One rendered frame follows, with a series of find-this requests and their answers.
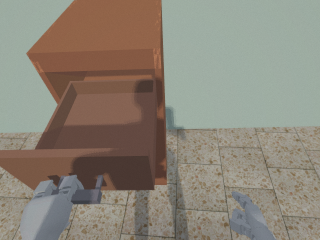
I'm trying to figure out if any right robot hand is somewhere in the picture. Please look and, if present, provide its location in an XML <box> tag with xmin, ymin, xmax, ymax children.
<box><xmin>229</xmin><ymin>191</ymin><xmax>268</xmax><ymax>238</ymax></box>

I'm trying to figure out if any left robot hand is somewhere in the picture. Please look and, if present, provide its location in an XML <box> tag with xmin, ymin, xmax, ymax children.
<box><xmin>20</xmin><ymin>175</ymin><xmax>84</xmax><ymax>240</ymax></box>

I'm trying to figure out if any drawer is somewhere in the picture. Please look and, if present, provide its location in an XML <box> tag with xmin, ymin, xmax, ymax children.
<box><xmin>0</xmin><ymin>78</ymin><xmax>157</xmax><ymax>191</ymax></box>

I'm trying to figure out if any handle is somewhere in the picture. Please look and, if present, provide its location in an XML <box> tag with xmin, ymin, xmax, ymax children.
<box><xmin>51</xmin><ymin>175</ymin><xmax>104</xmax><ymax>205</ymax></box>

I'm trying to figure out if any right robot forearm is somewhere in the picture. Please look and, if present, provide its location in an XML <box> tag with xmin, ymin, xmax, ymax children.
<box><xmin>250</xmin><ymin>227</ymin><xmax>277</xmax><ymax>240</ymax></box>

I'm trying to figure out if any cabinet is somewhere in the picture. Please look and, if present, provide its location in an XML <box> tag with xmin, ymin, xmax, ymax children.
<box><xmin>26</xmin><ymin>0</ymin><xmax>167</xmax><ymax>185</ymax></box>

